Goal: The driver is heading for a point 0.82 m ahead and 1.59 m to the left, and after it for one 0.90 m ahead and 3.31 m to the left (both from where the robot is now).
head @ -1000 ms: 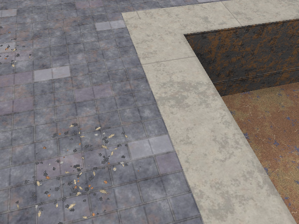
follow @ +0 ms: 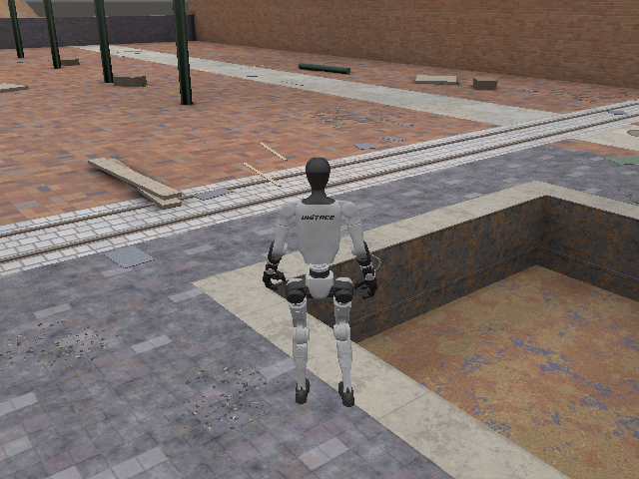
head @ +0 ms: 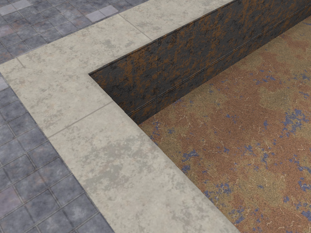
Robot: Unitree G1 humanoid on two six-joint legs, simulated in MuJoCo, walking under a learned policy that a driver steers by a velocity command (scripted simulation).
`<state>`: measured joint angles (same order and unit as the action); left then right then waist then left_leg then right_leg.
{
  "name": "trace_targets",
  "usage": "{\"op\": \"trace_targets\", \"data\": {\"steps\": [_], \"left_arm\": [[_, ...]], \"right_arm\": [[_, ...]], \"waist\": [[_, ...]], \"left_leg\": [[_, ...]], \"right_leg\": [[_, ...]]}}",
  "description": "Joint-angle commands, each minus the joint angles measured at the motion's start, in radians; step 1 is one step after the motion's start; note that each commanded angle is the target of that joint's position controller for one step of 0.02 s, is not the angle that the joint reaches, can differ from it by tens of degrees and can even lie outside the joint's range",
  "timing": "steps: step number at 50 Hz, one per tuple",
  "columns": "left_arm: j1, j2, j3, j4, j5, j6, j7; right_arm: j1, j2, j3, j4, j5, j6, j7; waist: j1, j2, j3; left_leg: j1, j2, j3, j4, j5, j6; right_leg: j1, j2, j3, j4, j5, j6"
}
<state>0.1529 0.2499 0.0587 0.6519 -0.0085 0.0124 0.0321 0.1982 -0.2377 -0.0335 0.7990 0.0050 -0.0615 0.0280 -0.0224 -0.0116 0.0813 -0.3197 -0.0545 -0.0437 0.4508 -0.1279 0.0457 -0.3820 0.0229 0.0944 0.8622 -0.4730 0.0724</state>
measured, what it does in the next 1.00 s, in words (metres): steps on the spot, turning left: right foot, then left foot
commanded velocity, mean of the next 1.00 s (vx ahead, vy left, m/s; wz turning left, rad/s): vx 0.04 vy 0.00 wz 0.51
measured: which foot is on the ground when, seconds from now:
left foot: down 0.00-0.18, up 0.20-0.58, down 0.60-1.00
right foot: up 0.00-0.16, down 0.18-0.60, up 0.62-1.00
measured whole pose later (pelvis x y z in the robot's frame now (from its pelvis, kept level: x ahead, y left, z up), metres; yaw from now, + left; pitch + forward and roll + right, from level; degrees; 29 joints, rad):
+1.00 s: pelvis +0.00 +0.03 +0.00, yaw +34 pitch +2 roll -2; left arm 0.11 0.28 0.09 0.66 0.00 0.01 0.03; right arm 0.16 -0.30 -0.07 0.66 0.01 0.04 -0.02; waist -0.03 -0.01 0.04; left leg -0.30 -0.09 -0.16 0.49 -0.21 0.06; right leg -0.44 0.03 0.10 0.79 -0.35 0.08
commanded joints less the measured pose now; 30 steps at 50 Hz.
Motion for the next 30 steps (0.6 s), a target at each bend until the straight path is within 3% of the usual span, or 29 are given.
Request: {"op": "trace_targets", "data": {"steps": [1, 5, 8, 9, 10, 11, 12, 13, 14, 15, 18, 21, 24, 27, 29, 30], "left_arm": [[0.071, 0.080, 0.029, -0.051, -0.005, 0.007, 0.018], [-0.016, 0.073, 0.034, -0.091, -0.003, 0.011, 0.015], [0.026, 0.063, 0.040, -0.083, 0.000, -0.019, 0.003], [0.055, 0.102, 0.050, -0.084, 0.009, -0.025, 0.005], [0.065, 0.170, 0.063, -0.097, 0.023, -0.019, 0.015], [0.049, 0.194, 0.070, -0.100, 0.049, -0.017, 0.006], [0.005, 0.141, 0.053, -0.119, 0.047, -0.025, 0.004], [-0.059, 0.097, 0.038, -0.131, 0.035, -0.030, 0.003], [-0.101, 0.086, 0.034, -0.142, 0.022, -0.031, 0.001], [-0.110, 0.086, 0.032, -0.141, 0.012, -0.033, -0.003], [-0.065, 0.111, 0.044, -0.124, 0.019, -0.031, 0.002], [-0.041, 0.136, 0.059, -0.115, 0.015, -0.021, 0.009], [-0.049, 0.181, 0.080, -0.112, 0.004, -0.010, 0.003], [-0.050, 0.195, 0.086, -0.106, -0.019, -0.011, -0.007], [-0.061, 0.185, 0.084, -0.094, -0.045, -0.012, -0.014], [0.009, 0.152, 0.080, -0.065, -0.038, -0.017, -0.020]], "right_arm": [[-0.052, -0.216, -0.058, -0.068, 0.015, 0.007, -0.019], [-0.068, -0.211, -0.065, -0.063, 0.031, 0.042, -0.034], [-0.097, -0.187, -0.062, -0.067, 0.039, 0.064, -0.047], [-0.077, -0.156, -0.054, -0.070, 0.033, 0.066, -0.050], [-0.056, -0.107, -0.041, -0.081, 0.023, 0.062, -0.051], [-0.041, -0.142, -0.054, -0.097, 0.034, 0.056, -0.051], [0.002, -0.216, -0.083, -0.074, 0.026, 0.057, -0.050], [0.031, -0.237, -0.099, -0.049, 0.032, 0.069, -0.052], [0.055, -0.223, -0.104, -0.030, 0.033, 0.086, -0.060], [0.050, -0.217, -0.107, -0.037, 0.031, 0.100, -0.061], [-0.019, -0.161, -0.090, -0.093, 0.043, 0.105, -0.050], [-0.072, -0.136, -0.071, -0.140, 0.035, 0.108, -0.033], [-0.089, -0.133, -0.060, -0.175, 0.030, 0.115, -0.014], [-0.074, -0.161, -0.073, -0.190, 0.034, 0.135, 0.000], [-0.012, -0.157, -0.081, -0.174, 0.029, 0.143, 0.008], [0.024, -0.203, -0.098, -0.171, 0.019, 0.137, -0.004]], "waist": [[0.034, 0.139, -0.226], [0.017, 0.138, -0.145], [0.061, 0.129, -0.127], [0.060, 0.081, -0.156], [0.033, -0.103, -0.168], [0.029, -0.280, -0.142], [0.009, -0.182, -0.120], [-0.018, -0.124, -0.104], [-0.031, -0.096, -0.097], [-0.024, -0.098, -0.089], [0.006, -0.101, -0.102], [0.036, -0.118, -0.144], [0.043, -0.135, -0.168], [0.034, -0.163, -0.164], [-0.011, -0.142, -0.170], [-0.009, -0.037, -0.172]], "left_leg": [[0.152, 0.247, -0.268, -0.109, 0.519, 0.195], [0.080, 0.223, -0.353, -0.158, 0.059, 0.170], [0.017, 0.173, -0.375, -0.100, -0.018, 0.111], [-0.047, 0.142, -0.357, -0.031, -0.099, 0.067], [-0.169, 0.043, -0.230, 0.167, -0.316, 0.010], [-0.231, -0.051, -0.053, 0.415, -0.519, -0.055], [-0.230, 0.012, -0.073, 0.623, -0.513, -0.095], [-0.235, 0.023, -0.074, 0.713, -0.462, -0.116], [-0.242, 0.029, -0.067, 0.769, -0.422, -0.136], [-0.267, 0.037, -0.070, 0.815, -0.383, -0.154], [-0.290, 0.060, -0.026, 0.761, -0.313, -0.181], [-0.256, 0.101, 0.000, 0.593, -0.311, -0.190], [-0.141, 0.116, 0.054, 0.446, -0.317, -0.166], [-0.059, 0.097, 0.099, 0.300, -0.275, -0.126], [0.079, 0.059, 0.131, 0.066, -0.094, -0.066], [0.215, 0.082, 0.029, -0.040, 0.126, -0.022]], "right_leg": [[0.107, 0.016, -0.015, -0.109, 0.109, 0.001], [0.116, 0.025, 0.002, -0.212, 0.155, -0.025], [0.246, 0.020, -0.018, -0.446, 0.325, -0.062], [0.343, -0.072, 0.038, -0.473, 0.396, -0.097], [0.416, -0.250, 0.203, -0.509, 0.537, -0.180], [0.302, -0.412, 0.373, -0.579, 0.625, -0.321], [0.257, -0.406, 0.345, -0.571, 0.631, -0.349], [0.236, -0.343, 0.243, -0.547, 0.631, -0.309], [0.234, -0.293, 0.164, -0.531, 0.632, -0.275], [0.242, -0.285, 0.133, -0.519, 0.680, -0.280], [0.291, -0.262, 0.051, -0.512, 0.734, -0.306], [0.366, -0.291, 0.021, -0.485, 0.781, -0.320], [0.331, -0.319, -0.018, -0.478, 0.796, -0.317], [0.314, -0.333, -0.045, -0.441, 0.763, -0.295], [0.256, -0.304, -0.107, -0.342, 0.678, -0.226], [0.136, -0.242, -0.185, -0.204, 0.499, -0.141]]}}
